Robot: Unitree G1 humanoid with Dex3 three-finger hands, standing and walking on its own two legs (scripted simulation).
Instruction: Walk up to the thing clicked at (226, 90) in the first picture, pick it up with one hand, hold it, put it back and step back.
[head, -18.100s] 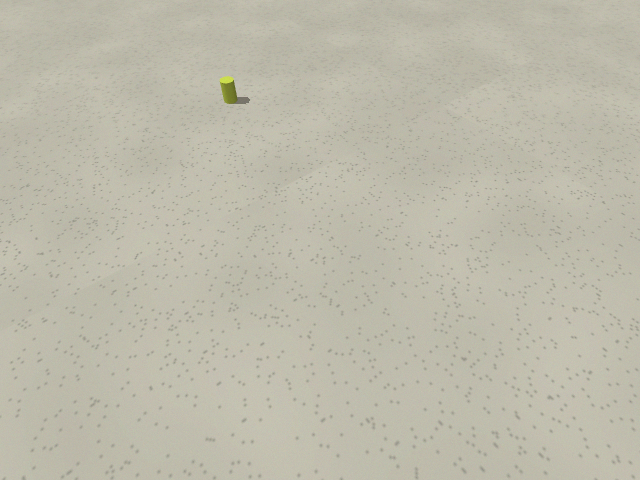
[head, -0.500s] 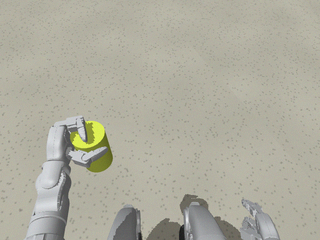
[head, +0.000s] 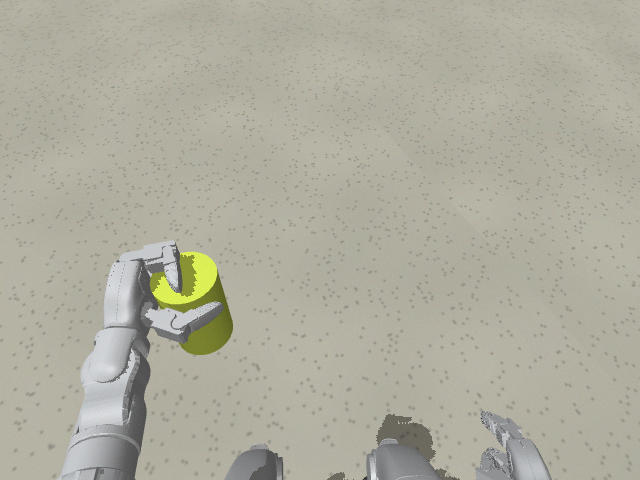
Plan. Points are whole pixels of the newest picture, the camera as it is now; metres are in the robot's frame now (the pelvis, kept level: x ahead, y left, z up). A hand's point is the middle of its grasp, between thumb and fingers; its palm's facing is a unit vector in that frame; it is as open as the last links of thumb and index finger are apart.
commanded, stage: lift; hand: left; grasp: from the side
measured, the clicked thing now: (195, 305) +0.34 +0.17 -0.02
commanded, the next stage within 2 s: hold in 0.08 s
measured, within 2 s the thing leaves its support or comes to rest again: neither
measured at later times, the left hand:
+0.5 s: hand (185, 277) +0.34 +0.17 +0.05, palm faces -0.01 -1.00 -0.02, open 6.5 cm
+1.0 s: hand (181, 280) +0.33 +0.17 +0.06, palm faces +0.00 -1.00 -0.03, open 6.6 cm
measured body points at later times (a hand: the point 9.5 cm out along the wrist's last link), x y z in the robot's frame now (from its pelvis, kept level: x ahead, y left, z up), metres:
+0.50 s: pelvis +0.01 +0.00 +0.02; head +0.06 +0.00 +0.46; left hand +0.33 +0.22 +0.06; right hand +0.13 -0.25 -0.09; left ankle +0.02 +0.13 -0.68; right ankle +0.02 -0.12 -0.68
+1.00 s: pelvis +0.01 +0.00 +0.03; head +0.04 +0.00 +0.47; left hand +0.32 +0.22 +0.07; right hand +0.13 -0.25 -0.09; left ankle +0.02 +0.13 -0.68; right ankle +0.02 -0.12 -0.68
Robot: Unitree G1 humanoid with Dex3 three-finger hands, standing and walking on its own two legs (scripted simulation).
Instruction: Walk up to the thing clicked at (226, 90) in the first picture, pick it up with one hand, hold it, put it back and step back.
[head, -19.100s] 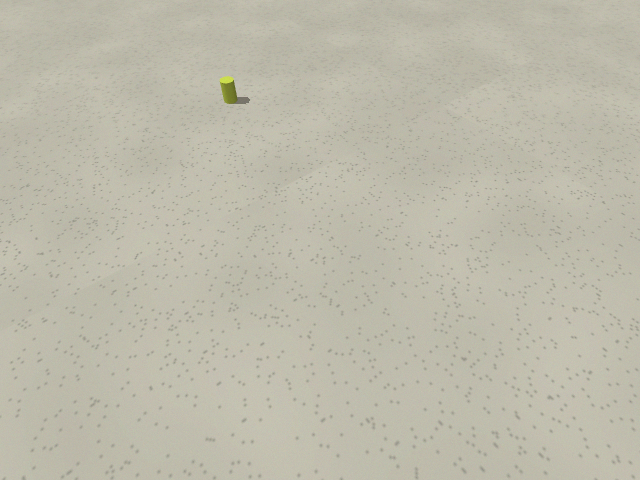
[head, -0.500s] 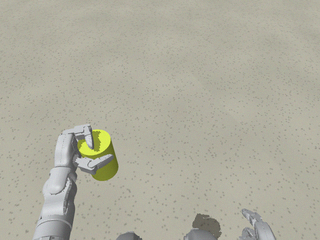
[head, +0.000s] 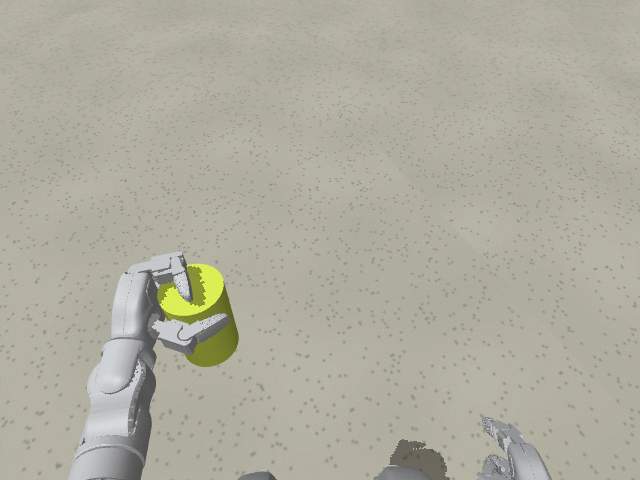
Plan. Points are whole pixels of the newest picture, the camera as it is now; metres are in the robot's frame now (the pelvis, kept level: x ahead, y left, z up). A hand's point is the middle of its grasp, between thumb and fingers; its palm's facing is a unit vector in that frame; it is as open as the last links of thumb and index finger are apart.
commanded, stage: hold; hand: left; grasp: from the side
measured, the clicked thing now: (202, 317) +0.32 +0.17 -0.01
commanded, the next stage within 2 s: crouch in 1.78 s
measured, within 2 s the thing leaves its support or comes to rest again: neither
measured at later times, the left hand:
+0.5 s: hand (185, 295) +0.32 +0.17 +0.05, palm faces +0.01 -1.00 -0.04, open 6.6 cm
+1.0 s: hand (182, 301) +0.32 +0.18 +0.04, palm faces +0.01 -1.00 -0.04, open 6.6 cm
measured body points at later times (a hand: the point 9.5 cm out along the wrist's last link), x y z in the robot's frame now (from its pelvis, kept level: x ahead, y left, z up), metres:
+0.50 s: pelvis +0.00 +0.00 +0.00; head +0.03 +0.01 +0.45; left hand +0.32 +0.23 +0.05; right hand +0.12 -0.24 -0.11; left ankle +0.01 +0.13 -0.71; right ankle +0.01 -0.12 -0.71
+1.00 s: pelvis +0.00 +0.01 +0.00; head +0.03 +0.01 +0.45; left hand +0.31 +0.23 +0.05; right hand +0.12 -0.24 -0.11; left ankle +0.01 +0.13 -0.71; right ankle +0.01 -0.12 -0.71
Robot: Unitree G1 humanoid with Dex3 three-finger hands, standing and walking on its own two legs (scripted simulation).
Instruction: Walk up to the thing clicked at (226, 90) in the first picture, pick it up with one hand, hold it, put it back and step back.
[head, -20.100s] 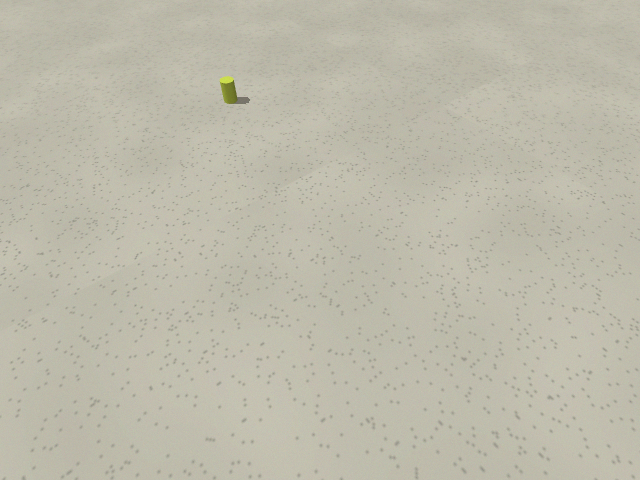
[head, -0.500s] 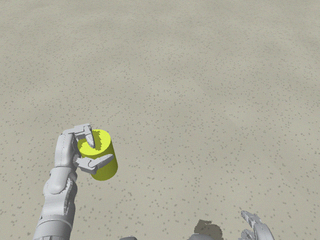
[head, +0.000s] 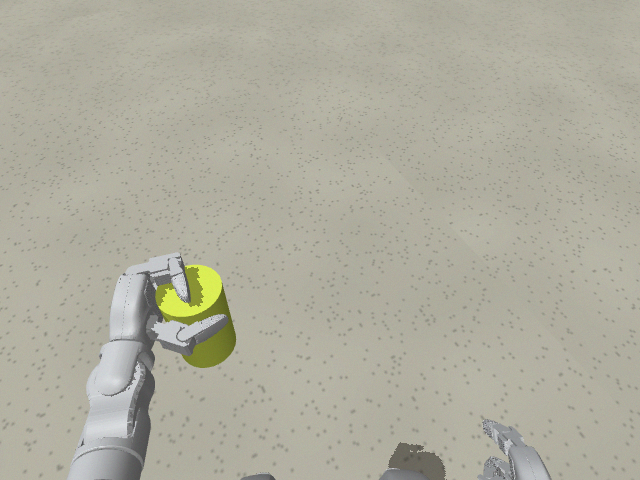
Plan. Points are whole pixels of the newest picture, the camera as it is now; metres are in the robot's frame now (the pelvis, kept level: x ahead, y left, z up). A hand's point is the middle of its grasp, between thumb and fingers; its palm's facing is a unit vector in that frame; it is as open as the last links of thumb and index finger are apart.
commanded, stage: hold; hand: left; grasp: from the side
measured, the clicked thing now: (199, 318) +0.32 +0.17 -0.01
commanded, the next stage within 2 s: crouch in 0.78 s
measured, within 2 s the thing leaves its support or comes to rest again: neither
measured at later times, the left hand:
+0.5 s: hand (193, 298) +0.32 +0.17 +0.04, palm faces +0.00 -1.00 -0.04, open 6.7 cm
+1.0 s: hand (192, 300) +0.32 +0.17 +0.04, palm faces +0.01 -1.00 -0.04, open 6.7 cm
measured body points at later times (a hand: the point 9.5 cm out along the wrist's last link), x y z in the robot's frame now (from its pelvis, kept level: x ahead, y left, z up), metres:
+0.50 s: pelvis +0.00 +0.00 +0.00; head +0.03 +0.00 +0.45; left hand +0.32 +0.22 +0.05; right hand +0.12 -0.25 -0.11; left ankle +0.01 +0.12 -0.71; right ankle +0.01 -0.13 -0.71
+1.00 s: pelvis +0.00 +0.00 +0.00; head +0.03 +0.00 +0.45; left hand +0.31 +0.22 +0.05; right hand +0.12 -0.25 -0.11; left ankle +0.01 +0.12 -0.71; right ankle +0.01 -0.13 -0.71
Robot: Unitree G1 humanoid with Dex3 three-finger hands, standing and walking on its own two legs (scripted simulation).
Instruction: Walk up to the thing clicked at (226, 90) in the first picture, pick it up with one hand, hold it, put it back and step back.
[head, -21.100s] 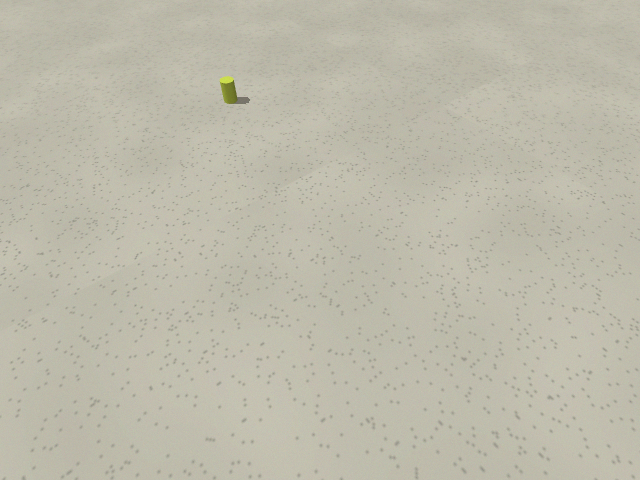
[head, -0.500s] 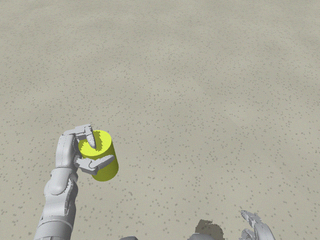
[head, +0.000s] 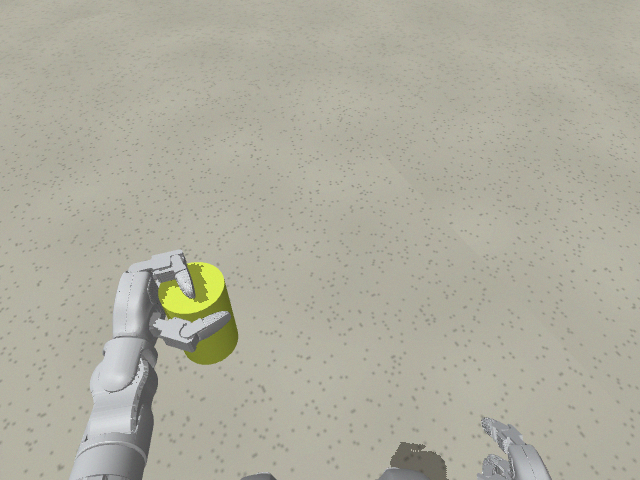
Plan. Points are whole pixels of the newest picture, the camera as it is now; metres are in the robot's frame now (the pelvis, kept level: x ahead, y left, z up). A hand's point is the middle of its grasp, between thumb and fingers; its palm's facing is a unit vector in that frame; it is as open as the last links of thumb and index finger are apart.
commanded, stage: crouch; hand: left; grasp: from the side
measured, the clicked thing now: (202, 315) +0.32 +0.17 -0.01
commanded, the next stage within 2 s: lower in 1.76 s
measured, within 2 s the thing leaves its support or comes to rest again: neither
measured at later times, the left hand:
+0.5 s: hand (217, 339) +0.35 +0.18 -0.15, palm faces +0.03 -1.00 -0.03, open 6.7 cm
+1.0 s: hand (233, 372) +0.37 +0.19 -0.38, palm faces +0.09 -1.00 -0.03, open 6.8 cm
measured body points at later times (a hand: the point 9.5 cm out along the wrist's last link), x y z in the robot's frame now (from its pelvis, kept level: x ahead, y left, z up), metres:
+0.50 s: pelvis -0.03 +0.00 -0.13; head +0.10 +0.02 +0.30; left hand +0.34 +0.23 -0.14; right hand +0.08 -0.27 -0.25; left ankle +0.01 +0.13 -0.71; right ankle +0.02 -0.13 -0.71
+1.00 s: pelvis -0.08 +0.00 -0.33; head +0.13 +0.03 +0.07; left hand +0.36 +0.25 -0.38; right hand +0.02 -0.27 -0.46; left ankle +0.01 +0.13 -0.71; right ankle +0.01 -0.13 -0.71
